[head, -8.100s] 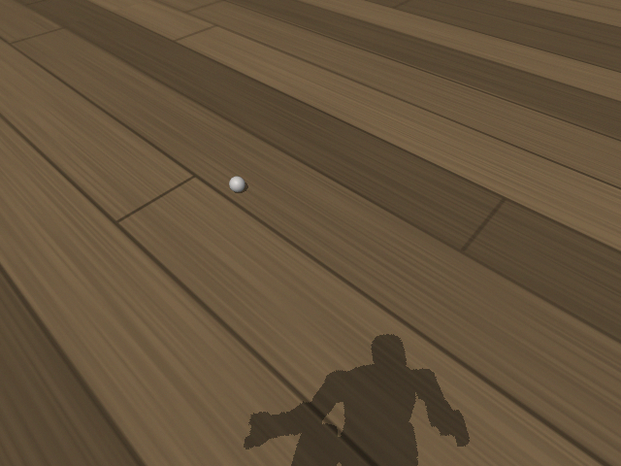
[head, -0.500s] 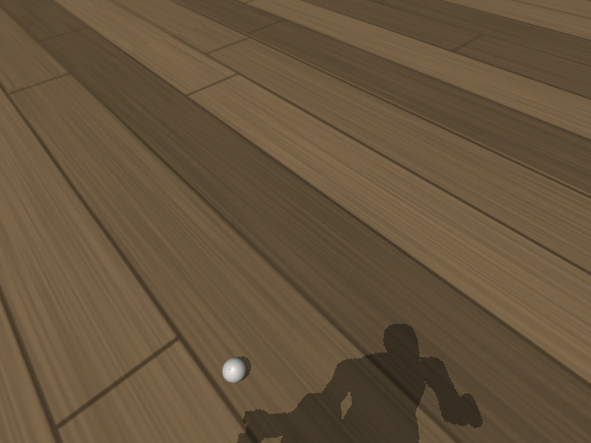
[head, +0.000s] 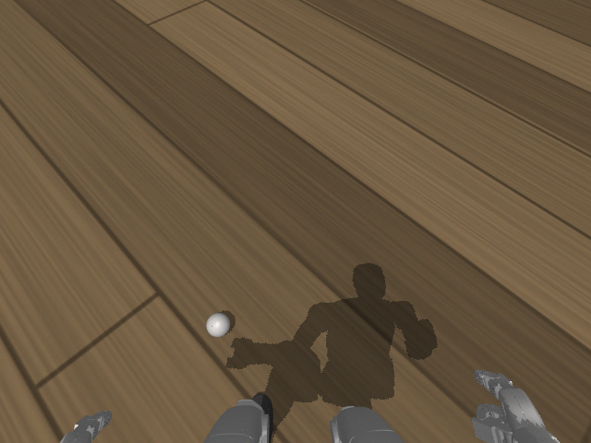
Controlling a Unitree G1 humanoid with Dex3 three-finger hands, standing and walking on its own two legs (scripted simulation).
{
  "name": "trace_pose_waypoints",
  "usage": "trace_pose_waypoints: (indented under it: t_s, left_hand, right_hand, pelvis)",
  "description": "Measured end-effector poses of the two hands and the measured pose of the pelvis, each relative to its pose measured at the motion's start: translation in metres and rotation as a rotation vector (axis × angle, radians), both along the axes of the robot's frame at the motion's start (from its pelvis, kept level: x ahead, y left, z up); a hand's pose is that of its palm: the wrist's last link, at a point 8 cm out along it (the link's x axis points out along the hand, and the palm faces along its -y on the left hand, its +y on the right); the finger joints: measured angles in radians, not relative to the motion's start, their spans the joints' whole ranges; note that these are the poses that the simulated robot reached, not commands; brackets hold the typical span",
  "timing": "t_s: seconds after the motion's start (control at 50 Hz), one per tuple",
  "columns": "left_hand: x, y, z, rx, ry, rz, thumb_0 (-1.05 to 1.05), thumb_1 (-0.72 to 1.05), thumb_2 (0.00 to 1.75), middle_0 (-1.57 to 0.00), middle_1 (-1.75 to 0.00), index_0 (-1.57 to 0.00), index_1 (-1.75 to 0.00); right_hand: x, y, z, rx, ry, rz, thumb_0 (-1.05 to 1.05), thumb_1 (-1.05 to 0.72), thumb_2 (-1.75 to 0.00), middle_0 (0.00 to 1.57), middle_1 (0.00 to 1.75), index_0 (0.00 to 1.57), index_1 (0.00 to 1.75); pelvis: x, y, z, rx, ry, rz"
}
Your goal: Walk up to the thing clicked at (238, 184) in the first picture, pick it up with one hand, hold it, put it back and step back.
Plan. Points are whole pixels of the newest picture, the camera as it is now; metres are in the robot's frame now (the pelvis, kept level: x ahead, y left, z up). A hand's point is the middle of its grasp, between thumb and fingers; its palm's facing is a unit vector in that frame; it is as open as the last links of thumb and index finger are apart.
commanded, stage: walk up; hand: left
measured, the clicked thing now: (218, 324) +0.49 +0.24 -0.71
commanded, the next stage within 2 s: none
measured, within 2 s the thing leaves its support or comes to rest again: neither
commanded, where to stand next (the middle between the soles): +0.11 +0.01 m, yaw +1 degrees
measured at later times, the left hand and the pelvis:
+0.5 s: hand out of the picture -0.04 +0.30 -0.13, palm faces +0.08 -0.90 -0.43, open 7.4 cm; pelvis -0.07 +0.01 +0.00, yaw +3 degrees
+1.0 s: hand out of the picture +0.02 +0.24 -0.13, palm faces +0.04 -0.93 -0.37, open 7.4 cm; pelvis -0.06 -0.02 +0.01, yaw +4 degrees
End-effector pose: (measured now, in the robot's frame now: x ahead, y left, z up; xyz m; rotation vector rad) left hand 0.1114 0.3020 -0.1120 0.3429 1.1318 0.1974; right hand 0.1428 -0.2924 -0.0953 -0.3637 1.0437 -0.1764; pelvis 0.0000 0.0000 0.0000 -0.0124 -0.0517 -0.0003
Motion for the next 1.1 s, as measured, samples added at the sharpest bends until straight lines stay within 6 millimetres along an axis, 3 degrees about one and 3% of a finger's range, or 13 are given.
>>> trace_pose_waypoints:
  t_s: [0.08,0.14,0.24,0.32,0.4,0.46,0.56,0.68,0.82,0.94,1.1]
  left_hand:
    - [-0.033,0.001,0.000,0.040,0.024,-0.005,0.00,0.90,0.90,-0.20,-0.30,-0.21,-0.30]
    - [-0.074,0.002,0.004,0.075,0.065,0.011,0.00,0.90,0.90,-0.20,-0.30,-0.21,-0.30]
    - [-0.138,0.007,0.029,0.123,0.139,0.071,0.00,0.90,0.90,-0.20,-0.30,-0.21,-0.30]
    - [-0.158,0.014,0.045,0.140,0.143,0.100,0.00,0.90,0.90,-0.20,-0.30,-0.21,-0.31]
    - [-0.157,0.023,0.045,0.128,0.067,0.108,0.00,0.90,0.90,-0.20,-0.30,-0.21,-0.31]
    - [-0.156,0.032,0.033,0.096,0.020,0.114,0.00,0.90,0.90,-0.20,-0.30,-0.21,-0.31]
    - [-0.157,0.027,0.016,0.026,0.057,0.118,0.00,0.90,0.90,-0.20,-0.30,-0.20,-0.30]
    - [-0.135,0.010,0.013,-0.027,0.017,0.078,0.00,0.90,0.90,-0.20,-0.30,-0.20,-0.30]
    - [-0.114,-0.016,0.011,0.005,-0.007,0.049,0.00,0.90,0.90,-0.20,-0.30,-0.20,-0.30]
    - [-0.108,-0.023,0.022,0.008,-0.017,0.047,0.00,0.90,0.90,-0.20,-0.30,-0.21,-0.30]
    - [-0.099,-0.003,0.019,-0.002,-0.001,0.078,0.00,0.90,0.90,-0.20,-0.30,-0.21,-0.30]
  right_hand:
    - [-0.009,-0.014,-0.004,0.000,-0.052,0.006,0.00,-0.90,-0.89,0.21,0.30,0.21,0.30]
    - [-0.025,-0.027,-0.014,0.008,-0.063,-0.012,0.00,-0.90,-0.89,0.21,0.30,0.21,0.30]
    - [-0.071,-0.031,-0.015,0.030,0.048,-0.025,0.00,-0.90,-0.89,0.21,0.30,0.20,0.30]
    - [-0.114,-0.033,-0.018,0.029,0.128,-0.031,0.00,-0.90,-0.89,0.21,0.30,0.20,0.30]
    - [-0.148,-0.028,-0.023,0.011,0.236,-0.004,0.00,-0.90,-0.89,0.21,0.30,0.20,0.30]
    - [-0.155,-0.018,-0.022,-0.012,0.252,0.021,0.01,-0.90,-0.89,0.21,0.30,0.20,0.30]
    - [-0.147,-0.002,-0.002,-0.010,0.132,0.017,0.01,-0.90,-0.89,0.21,0.30,0.21,0.30]
    - [-0.131,-0.014,0.016,-0.037,0.062,0.026,0.00,-0.90,-0.89,0.21,0.30,0.21,0.30]
    - [-0.111,-0.044,-0.005,-0.030,0.059,-0.005,0.00,-0.90,-0.89,0.21,0.30,0.21,0.30]
    - [-0.108,-0.037,-0.014,0.008,0.110,0.012,0.00,-0.90,-0.89,0.21,0.30,0.20,0.30]
    - [-0.132,-0.016,-0.015,0.019,0.185,-0.011,0.00,-0.90,-0.89,0.21,0.30,0.20,0.30]
  pelvis:
    - [-0.020,-0.006,-0.010,0.012,0.002,-0.026]
    - [-0.036,-0.011,-0.015,-0.017,-0.013,-0.017]
    - [-0.051,-0.015,0.002,0.054,0.000,-0.019]
    - [-0.061,-0.010,0.010,0.048,0.024,0.014]
    - [-0.065,-0.004,0.008,0.031,0.029,0.062]
    - [-0.069,0.004,0.002,0.030,0.019,0.084]
    - [-0.067,0.007,0.008,0.036,-0.002,0.077]
    - [-0.064,-0.002,0.013,0.026,-0.006,0.063]
    - [-0.059,-0.022,0.001,-0.004,-0.015,0.059]
    - [-0.059,-0.022,0.008,0.019,0.001,0.068]
    - [-0.054,-0.009,0.010,0.027,0.006,0.056]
